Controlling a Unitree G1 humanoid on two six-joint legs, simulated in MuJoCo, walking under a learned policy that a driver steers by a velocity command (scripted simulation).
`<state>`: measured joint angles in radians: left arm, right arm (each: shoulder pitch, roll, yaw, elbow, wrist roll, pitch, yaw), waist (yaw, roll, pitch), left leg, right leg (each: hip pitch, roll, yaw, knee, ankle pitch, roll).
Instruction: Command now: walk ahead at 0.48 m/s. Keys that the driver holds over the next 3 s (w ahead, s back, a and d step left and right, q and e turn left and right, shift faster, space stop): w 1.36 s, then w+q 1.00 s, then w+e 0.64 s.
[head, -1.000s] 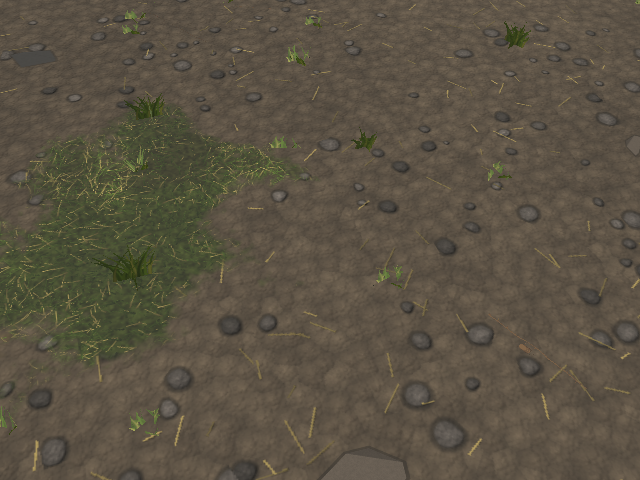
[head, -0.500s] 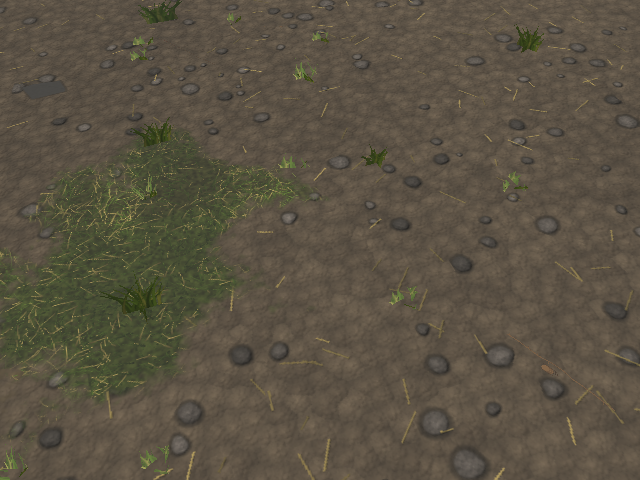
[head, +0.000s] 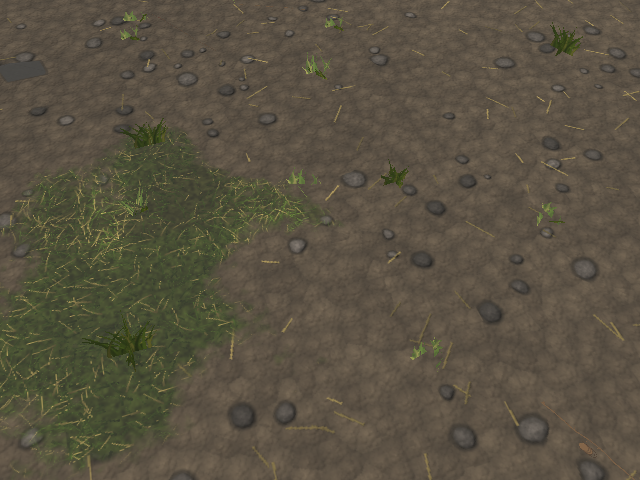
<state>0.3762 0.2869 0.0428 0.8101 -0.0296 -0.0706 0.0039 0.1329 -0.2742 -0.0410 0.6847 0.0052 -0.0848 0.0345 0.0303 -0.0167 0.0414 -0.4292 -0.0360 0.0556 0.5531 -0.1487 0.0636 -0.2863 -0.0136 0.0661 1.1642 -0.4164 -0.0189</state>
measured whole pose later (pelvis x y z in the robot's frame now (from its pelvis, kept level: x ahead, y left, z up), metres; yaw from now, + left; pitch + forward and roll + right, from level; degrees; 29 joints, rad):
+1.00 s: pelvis +0.56 +0.00 +0.00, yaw +0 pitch +2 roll -2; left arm 0.38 0.31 0.06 0.88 -0.01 -0.05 0.00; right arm 0.05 -0.27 -0.03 0.71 0.00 -0.09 0.04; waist 0.07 0.00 0.03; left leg -0.49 0.02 0.02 0.54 -0.08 0.05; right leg -0.01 -0.01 -0.03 0.50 -0.43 0.00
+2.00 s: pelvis +1.08 +0.02 +0.00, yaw +18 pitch +1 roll -3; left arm 0.29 0.29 0.08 0.90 -0.02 -0.07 0.01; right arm 0.09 -0.26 -0.06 0.72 0.02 -0.01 0.05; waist 0.07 0.03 0.05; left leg -0.60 0.09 0.03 0.66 -0.08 0.06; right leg 0.10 -0.01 -0.28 0.25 -0.35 0.04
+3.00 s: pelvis +1.60 +0.28 +0.01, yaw +19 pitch +2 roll +0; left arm 0.39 0.29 0.07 0.80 -0.03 -0.04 0.01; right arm 0.02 -0.27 -0.03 0.65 0.00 -0.11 0.01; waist 0.10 0.02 0.03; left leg -0.53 0.01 -0.11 0.49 0.00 -0.05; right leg -0.08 0.10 0.19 0.38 -0.32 -0.06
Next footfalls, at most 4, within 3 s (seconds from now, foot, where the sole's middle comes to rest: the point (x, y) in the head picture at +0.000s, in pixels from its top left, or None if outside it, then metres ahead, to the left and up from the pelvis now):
0.44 right None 0.42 -0.14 -0.76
0.98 left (293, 361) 0.71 0.10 -0.76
1.52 right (390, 255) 1.02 -0.13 -0.76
2.06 left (274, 190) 1.23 0.19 -0.76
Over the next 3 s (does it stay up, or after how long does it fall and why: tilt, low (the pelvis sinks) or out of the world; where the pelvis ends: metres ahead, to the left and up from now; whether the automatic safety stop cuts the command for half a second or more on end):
stays up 1.60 0.28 0.01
